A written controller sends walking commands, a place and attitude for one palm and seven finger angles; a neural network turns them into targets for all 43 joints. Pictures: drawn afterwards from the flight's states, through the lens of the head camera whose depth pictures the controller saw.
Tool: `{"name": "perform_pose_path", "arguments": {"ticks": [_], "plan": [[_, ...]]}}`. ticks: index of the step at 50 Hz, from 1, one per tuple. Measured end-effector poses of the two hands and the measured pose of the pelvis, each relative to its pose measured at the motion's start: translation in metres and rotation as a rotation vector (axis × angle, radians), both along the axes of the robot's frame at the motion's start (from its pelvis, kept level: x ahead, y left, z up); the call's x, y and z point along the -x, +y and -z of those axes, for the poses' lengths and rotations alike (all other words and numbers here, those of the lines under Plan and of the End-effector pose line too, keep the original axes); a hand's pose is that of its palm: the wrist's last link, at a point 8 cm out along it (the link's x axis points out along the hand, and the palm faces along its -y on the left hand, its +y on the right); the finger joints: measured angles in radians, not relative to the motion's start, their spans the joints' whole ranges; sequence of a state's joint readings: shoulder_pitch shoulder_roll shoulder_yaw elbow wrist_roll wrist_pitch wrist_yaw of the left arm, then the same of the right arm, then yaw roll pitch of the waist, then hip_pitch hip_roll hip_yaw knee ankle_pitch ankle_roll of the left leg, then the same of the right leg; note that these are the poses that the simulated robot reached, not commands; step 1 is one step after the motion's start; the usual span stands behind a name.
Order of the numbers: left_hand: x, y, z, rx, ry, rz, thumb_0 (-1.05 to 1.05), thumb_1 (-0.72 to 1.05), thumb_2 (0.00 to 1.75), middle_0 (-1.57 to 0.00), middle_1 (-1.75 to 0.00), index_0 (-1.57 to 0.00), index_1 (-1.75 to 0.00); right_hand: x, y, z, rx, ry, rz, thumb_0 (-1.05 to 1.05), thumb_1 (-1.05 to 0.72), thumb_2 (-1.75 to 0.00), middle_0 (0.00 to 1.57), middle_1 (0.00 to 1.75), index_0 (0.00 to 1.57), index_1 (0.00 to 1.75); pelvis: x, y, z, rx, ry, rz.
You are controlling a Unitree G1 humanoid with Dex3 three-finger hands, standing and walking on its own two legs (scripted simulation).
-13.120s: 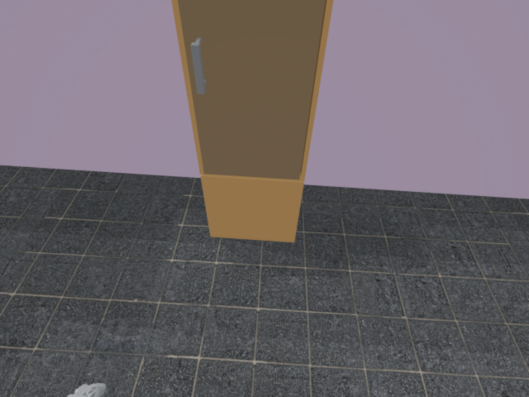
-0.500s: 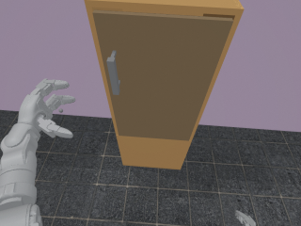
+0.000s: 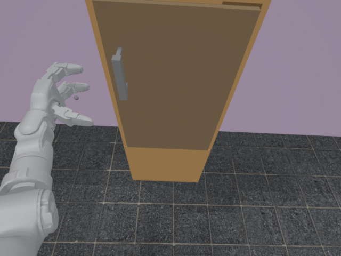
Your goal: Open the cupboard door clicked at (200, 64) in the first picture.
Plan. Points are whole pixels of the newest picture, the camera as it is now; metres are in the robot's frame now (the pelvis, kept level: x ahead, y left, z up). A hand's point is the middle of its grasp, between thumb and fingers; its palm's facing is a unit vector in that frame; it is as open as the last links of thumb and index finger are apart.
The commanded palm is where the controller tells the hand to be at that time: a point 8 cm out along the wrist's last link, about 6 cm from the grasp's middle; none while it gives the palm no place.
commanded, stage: move the hooked fingers beside the handle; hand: left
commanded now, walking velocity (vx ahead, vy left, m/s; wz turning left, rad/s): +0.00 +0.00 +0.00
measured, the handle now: (121, 74) +0.55 +0.12 +0.10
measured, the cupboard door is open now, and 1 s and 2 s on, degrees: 0 0 0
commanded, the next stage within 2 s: slide the fingers in behind the handle in 1.12 s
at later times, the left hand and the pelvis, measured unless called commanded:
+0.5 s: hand (91, 82) +0.51 +0.19 +0.11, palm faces +0.00 -1.00 -0.01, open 14.0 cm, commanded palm +0.47 +0.25 +0.11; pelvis +0.00 -0.02 -0.01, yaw -2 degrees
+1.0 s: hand (90, 88) +0.49 +0.19 +0.11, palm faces -0.03 -1.00 +0.02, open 14.0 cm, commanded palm +0.46 +0.24 +0.10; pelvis +0.01 -0.01 -0.01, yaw +0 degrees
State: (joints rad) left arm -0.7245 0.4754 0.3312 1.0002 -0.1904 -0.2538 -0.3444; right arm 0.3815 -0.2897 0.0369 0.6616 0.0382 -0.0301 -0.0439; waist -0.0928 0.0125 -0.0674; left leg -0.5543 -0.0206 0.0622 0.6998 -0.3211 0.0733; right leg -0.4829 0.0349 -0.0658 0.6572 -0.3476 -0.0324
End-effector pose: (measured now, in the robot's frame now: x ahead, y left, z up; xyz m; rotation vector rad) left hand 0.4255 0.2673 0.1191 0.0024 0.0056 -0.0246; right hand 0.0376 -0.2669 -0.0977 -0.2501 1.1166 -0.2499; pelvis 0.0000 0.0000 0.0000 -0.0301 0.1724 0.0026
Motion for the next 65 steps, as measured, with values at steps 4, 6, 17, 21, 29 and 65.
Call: {"name": "perform_pose_path", "arguments": {"ticks": [4,6,17,21,29,65], "plan": [[-0.01,-0.004,0.002,0.006,0.021,0.001,-0.01,-0.5,0.3,-0.3,-1.2,-0.3,-1.2,0.017,-0.006,0.002,0.01,0.046,0.022,0.01,-0.9,-0.9,0.21,0.3,0.21,0.3,0.003,-0.003,0.002,0.001,0.011,-0.002],[-0.016,-0.007,0.003,0.004,0.031,0.002,-0.01,-0.5,0.3,-0.3,-1.2,-0.3,-1.2,0.024,-0.009,0.003,0.016,0.065,0.031,0.01,-0.9,-0.9,0.21,0.3,0.21,0.3,0.005,-0.005,0.003,0.001,0.019,-0.003],[-0.049,-0.026,-0.004,0.009,0.016,0.002,-0.01,-0.5,0.3,-0.3,-1.2,-0.3,-1.2,0.053,-0.019,0.006,0.021,0.147,0.084,0.01,-0.9,-0.9,0.21,0.3,0.21,0.3,0.003,-0.014,0.008,0.001,0.066,0.01],[-0.059,-0.027,0.003,0.014,0.05,-0.008,-0.01,-0.5,0.3,-0.3,-1.2,-0.3,-1.2,0.058,-0.02,0.005,0.018,0.169,0.101,0.01,-0.9,-0.9,0.21,0.3,0.21,0.3,0.001,-0.017,0.009,0.0,0.086,0.019],[-0.054,-0.013,0.004,0.0,0.002,-0.023,-0.01,-0.5,0.3,-0.3,-1.2,-0.3,-1.2,0.054,-0.019,0.004,-0.002,0.193,0.121,0.01,-0.9,-0.9,0.21,0.3,0.21,0.3,-0.01,-0.02,0.007,-0.004,0.093,0.038],[-0.034,-0.019,0.005,-0.005,0.014,-0.01,-0.01,-0.5,0.3,-0.3,-1.2,-0.3,-1.2,0.034,-0.001,0.014,-0.017,0.126,0.063,0.01,-0.9,-0.9,0.21,0.3,0.21,0.3,0.002,-0.006,0.011,0.009,0.058,0.006]]}}
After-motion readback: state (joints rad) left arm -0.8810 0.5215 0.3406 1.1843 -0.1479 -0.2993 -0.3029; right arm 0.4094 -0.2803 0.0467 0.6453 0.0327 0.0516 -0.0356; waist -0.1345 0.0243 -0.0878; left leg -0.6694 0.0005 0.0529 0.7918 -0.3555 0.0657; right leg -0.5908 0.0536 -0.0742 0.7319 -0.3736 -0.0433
